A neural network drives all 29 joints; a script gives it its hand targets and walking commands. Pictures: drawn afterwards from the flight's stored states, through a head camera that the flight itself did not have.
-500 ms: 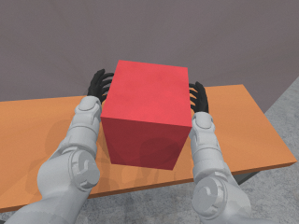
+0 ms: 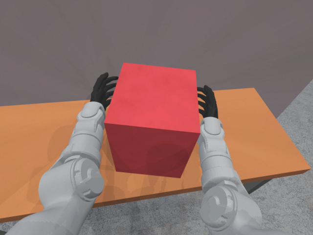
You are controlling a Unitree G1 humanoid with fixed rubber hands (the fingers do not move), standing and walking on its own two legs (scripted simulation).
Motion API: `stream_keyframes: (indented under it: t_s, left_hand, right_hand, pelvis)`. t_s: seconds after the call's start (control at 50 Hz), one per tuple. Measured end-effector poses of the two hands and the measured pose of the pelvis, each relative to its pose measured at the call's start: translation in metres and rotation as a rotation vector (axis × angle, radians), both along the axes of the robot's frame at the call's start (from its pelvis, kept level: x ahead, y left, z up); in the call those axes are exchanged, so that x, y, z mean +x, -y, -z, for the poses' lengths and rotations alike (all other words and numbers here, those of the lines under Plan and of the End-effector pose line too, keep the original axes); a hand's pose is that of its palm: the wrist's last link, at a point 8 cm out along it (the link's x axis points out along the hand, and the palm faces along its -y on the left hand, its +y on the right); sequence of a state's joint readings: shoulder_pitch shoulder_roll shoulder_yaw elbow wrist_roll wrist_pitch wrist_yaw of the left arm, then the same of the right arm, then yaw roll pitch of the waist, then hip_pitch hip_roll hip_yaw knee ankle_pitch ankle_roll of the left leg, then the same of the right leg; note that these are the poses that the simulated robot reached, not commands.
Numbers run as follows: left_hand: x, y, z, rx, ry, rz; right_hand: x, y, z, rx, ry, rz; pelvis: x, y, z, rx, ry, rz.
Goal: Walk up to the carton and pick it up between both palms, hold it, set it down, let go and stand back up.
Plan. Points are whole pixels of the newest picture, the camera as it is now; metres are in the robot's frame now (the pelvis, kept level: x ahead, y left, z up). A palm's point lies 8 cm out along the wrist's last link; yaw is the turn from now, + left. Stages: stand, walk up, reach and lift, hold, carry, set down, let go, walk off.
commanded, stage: set down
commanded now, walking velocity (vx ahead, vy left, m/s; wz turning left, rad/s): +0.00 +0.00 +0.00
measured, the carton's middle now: (153, 123) +0.42 -0.01 +0.03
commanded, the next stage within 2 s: none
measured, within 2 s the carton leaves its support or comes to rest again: rests again in 0.38 s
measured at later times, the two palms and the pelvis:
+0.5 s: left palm (97, 102) +0.47 +0.14 +0.08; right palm (203, 123) +0.40 -0.15 +0.05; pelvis -0.01 +0.00 -0.01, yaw -1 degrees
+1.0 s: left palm (78, 122) +0.41 +0.19 +0.06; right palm (206, 127) +0.37 -0.15 +0.07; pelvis -0.04 +0.02 -0.01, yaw -2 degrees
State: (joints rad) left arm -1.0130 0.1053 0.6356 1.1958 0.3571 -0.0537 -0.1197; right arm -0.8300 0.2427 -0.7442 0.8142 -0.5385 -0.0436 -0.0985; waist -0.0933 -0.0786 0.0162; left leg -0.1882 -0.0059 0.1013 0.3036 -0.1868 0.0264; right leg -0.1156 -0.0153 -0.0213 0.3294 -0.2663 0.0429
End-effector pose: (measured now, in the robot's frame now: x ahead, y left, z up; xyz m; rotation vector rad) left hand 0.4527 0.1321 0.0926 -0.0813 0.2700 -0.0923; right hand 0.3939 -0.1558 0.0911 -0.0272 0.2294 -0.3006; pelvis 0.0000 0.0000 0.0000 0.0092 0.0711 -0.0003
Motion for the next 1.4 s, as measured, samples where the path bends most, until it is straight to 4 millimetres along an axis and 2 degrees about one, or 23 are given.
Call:
stream_keyframes:
  t_s: [0.2, 0.34, 0.46, 0.66, 0.74, 0.84, 0.96, 1.08, 1.24, 1.32, 1.4]
  left_hand:
    - [0.001, -0.001, 0.0, 0.006, -0.005, 0.002]
    - [0.004, -0.001, 0.005, 0.147, -0.044, 0.03]
    - [0.011, -0.004, 0.013, 0.161, -0.057, 0.03]
    - [0.013, -0.035, 0.008, 0.182, -0.034, 0.005]
    - [0.007, -0.046, 0.008, 0.219, -0.034, 0.001]
    - [-0.009, -0.051, 0.019, 0.245, -0.061, 0.008]
    - [-0.034, -0.055, 0.031, 0.247, -0.073, 0.011]
    - [-0.049, -0.06, 0.03, 0.227, -0.055, 0.003]
    - [-0.058, -0.068, 0.027, 0.238, -0.044, 0.0]
    - [-0.063, -0.069, 0.034, 0.237, -0.049, 0.008]
    - [-0.07, -0.071, 0.045, 0.235, -0.053, 0.02]
  right_hand:
    - [0.0, 0.001, 0.003, -0.012, -0.002, -0.005]
    - [-0.003, 0.001, 0.028, 0.011, -0.085, -0.023]
    - [0.001, -0.003, 0.04, 0.021, -0.097, -0.005]
    - [0.008, -0.011, 0.033, -0.004, -0.111, -0.009]
    - [0.002, -0.011, 0.032, 0.007, -0.117, 0.0]
    - [-0.01, -0.009, 0.035, 0.014, -0.12, 0.002]
    - [-0.02, -0.01, 0.024, 0.027, -0.063, -0.004]
    - [-0.032, -0.009, 0.016, 0.011, -0.066, -0.004]
    - [-0.04, -0.015, 0.012, 0.0, -0.076, -0.018]
    - [-0.044, -0.015, 0.015, -0.008, -0.076, -0.026]
    - [-0.053, -0.012, 0.027, -0.007, -0.084, -0.017]
  pelvis:
    - [-0.001, 0.002, 0.0, 0.003, -0.001, 0.001]
    - [-0.007, 0.004, 0.002, -0.002, -0.033, 0.005]
    - [-0.012, 0.002, 0.006, -0.018, -0.175, 0.01]
    - [-0.017, -0.015, 0.01, -0.04, -0.239, 0.015]
    - [-0.02, -0.018, 0.011, -0.043, -0.235, 0.017]
    - [-0.027, -0.02, 0.011, -0.045, -0.225, 0.018]
    - [-0.039, -0.021, 0.011, -0.049, -0.209, 0.019]
    - [-0.049, -0.025, 0.012, -0.055, -0.193, 0.02]
    - [-0.057, -0.028, 0.012, -0.059, -0.178, 0.02]
    - [-0.058, -0.028, 0.012, -0.059, -0.177, 0.02]
    - [-0.058, -0.028, 0.012, -0.059, -0.176, 0.02]
